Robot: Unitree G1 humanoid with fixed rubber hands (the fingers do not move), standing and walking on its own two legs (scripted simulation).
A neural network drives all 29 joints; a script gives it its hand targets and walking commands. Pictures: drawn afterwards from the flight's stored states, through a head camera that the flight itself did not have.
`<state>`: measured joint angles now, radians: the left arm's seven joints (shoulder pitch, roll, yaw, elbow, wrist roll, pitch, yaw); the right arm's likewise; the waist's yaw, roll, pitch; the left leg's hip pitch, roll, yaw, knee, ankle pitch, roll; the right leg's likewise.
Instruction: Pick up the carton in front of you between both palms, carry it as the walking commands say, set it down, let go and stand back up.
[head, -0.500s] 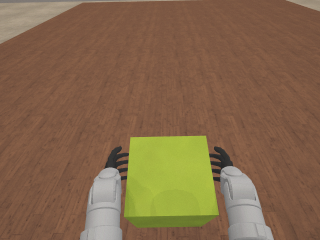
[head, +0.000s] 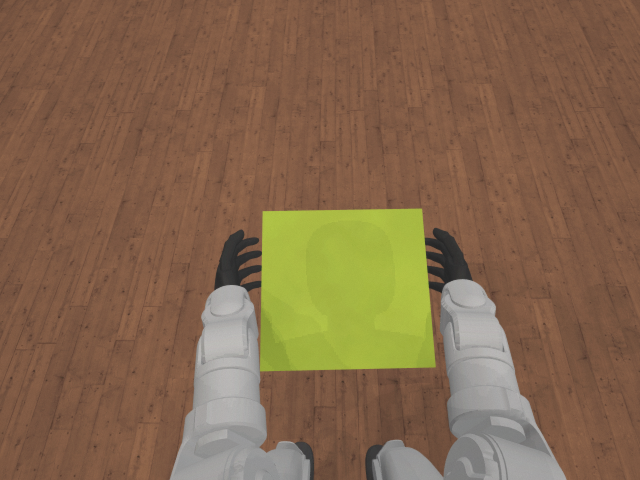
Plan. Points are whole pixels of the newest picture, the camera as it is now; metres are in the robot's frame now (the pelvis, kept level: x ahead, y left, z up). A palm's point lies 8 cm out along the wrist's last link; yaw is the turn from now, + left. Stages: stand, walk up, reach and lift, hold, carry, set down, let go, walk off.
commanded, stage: set down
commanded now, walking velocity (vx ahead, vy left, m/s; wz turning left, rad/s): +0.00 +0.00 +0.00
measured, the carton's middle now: (339, 296) +0.38 +0.00 -0.13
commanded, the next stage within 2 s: none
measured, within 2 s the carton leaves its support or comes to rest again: neither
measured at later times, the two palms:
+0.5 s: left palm (263, 304) +0.39 +0.13 -0.19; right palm (430, 291) +0.41 -0.17 -0.20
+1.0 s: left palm (282, 315) +0.42 +0.12 -0.36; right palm (415, 300) +0.45 -0.17 -0.37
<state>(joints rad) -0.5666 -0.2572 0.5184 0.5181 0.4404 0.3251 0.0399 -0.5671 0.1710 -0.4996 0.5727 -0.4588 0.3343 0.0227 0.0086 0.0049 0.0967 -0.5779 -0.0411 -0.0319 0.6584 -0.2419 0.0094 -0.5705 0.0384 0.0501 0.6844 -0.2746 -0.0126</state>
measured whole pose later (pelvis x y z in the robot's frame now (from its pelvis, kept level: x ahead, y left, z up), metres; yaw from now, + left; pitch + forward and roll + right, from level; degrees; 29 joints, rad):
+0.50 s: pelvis -0.03 -0.01 -0.13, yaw +1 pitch +39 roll +1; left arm -0.78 -0.22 0.55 0.48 0.30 0.27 0.09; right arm -0.84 0.04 -0.45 0.63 -0.30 0.30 0.00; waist 0.01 0.01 -0.15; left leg -1.55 -0.07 -0.06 1.26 -0.39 -0.03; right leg -1.55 0.08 0.05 1.29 -0.42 -0.02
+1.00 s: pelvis -0.06 -0.01 -0.26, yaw +2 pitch +46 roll +3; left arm -1.02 -0.15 0.54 0.58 0.20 0.24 0.21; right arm -1.15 -0.14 -0.33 0.83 -0.20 0.28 -0.05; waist 0.01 0.03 -0.08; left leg -2.04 -0.11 -0.05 1.73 -0.49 -0.06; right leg -2.05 0.12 0.05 1.77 -0.52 0.00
